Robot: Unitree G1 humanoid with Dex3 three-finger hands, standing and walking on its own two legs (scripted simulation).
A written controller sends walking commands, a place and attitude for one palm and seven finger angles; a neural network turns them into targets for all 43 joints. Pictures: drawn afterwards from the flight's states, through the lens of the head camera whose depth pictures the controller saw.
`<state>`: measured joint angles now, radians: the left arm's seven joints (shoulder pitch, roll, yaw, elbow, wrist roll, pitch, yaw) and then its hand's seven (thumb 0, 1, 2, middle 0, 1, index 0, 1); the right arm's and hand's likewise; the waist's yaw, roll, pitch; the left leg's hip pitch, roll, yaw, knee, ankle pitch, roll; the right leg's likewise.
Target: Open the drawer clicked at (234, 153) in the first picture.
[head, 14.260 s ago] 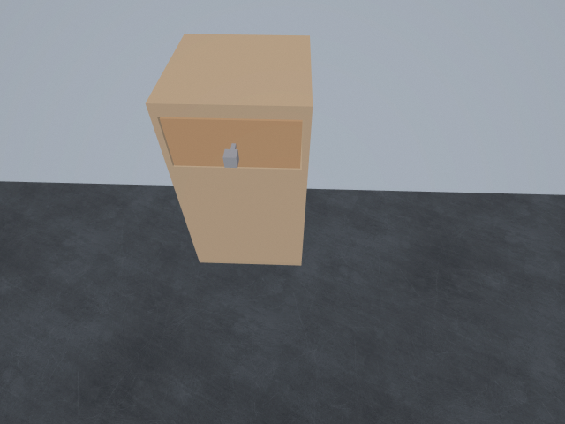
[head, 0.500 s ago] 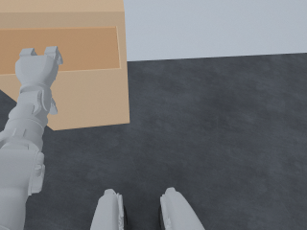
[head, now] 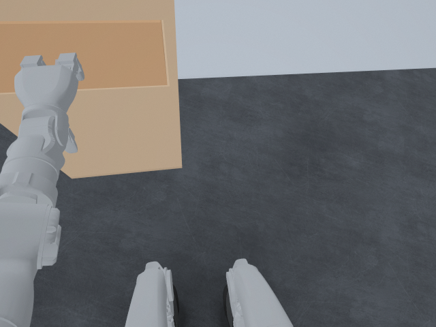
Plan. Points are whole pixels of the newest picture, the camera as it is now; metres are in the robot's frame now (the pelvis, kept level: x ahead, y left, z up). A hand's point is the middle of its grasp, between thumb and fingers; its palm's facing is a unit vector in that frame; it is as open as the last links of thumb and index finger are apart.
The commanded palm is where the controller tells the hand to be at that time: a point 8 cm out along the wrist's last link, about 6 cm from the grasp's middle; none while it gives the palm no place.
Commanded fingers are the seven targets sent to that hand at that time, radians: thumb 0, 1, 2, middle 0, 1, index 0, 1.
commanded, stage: lower the fingers behind the handle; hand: left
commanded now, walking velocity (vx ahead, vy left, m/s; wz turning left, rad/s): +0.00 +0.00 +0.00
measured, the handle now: (58, 78) +0.57 +0.25 +0.00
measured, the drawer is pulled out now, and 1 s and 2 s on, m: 0.00 0.00 0.11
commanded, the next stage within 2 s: close the thumb around the handle in 0.08 s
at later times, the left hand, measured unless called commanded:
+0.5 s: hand (62, 105) +0.53 +0.25 -0.02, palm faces -0.08 -0.02 -1.00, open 10.9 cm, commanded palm +0.52 +0.23 +0.03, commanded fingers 0.00 0.45 0.71 -0.37 -1.30 -0.37 -1.30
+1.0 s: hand (62, 105) +0.53 +0.25 -0.02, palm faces -0.06 -0.02 -1.00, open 6.9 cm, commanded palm +0.52 +0.23 +0.03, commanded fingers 0.00 0.90 0.90 -0.40 -1.35 -0.40 -1.35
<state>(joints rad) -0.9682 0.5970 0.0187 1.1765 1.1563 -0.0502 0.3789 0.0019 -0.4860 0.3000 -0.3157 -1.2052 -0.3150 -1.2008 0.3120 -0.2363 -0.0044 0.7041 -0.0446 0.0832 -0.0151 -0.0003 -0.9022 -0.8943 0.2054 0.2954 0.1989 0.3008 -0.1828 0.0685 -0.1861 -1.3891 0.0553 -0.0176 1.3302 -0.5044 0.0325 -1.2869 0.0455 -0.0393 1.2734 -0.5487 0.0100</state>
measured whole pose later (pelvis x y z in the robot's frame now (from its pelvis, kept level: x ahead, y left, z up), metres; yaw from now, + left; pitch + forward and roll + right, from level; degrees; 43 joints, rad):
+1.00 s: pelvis +0.00 +0.00 +0.00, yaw +0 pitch +32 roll -5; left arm -0.95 0.60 0.03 1.15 1.16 -0.07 0.40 0.00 0.52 0.71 -0.41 -1.35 -0.37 -1.35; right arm 0.31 -0.24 -0.01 0.70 -0.04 0.09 -0.01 0.00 -0.90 -0.89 0.21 0.30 0.20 0.30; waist -0.18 0.06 -0.18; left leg -1.38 0.06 -0.02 1.33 -0.51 0.03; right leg -1.28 0.05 -0.04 1.26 -0.55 0.01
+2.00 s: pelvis +0.02 +0.00 +0.03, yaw +1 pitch +26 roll -2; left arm -0.47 0.40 0.01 0.88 1.15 -0.11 0.55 0.02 0.51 0.75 -0.40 -1.35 -0.39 -1.35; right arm 0.23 -0.23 -0.06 0.70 -0.04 0.14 0.00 0.00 -0.90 -0.89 0.20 0.30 0.20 0.30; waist -0.05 0.05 -0.21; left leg -1.14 0.05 0.02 1.20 -0.51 0.03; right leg -1.06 0.04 0.00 1.17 -0.55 0.01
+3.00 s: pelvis +0.02 -0.01 +0.04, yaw +1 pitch +21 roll -2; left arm 0.01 0.33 -0.05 0.47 1.15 -0.05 0.61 0.02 0.51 0.74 -0.41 -1.35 -0.40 -1.35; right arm 0.15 -0.22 -0.05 0.65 -0.04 0.12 -0.01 0.01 -0.90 -0.89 0.20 0.30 0.20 0.30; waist 0.00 0.04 -0.21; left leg -1.03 0.04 0.02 1.18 -0.51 0.02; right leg -0.96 0.03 0.00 1.16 -0.56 0.00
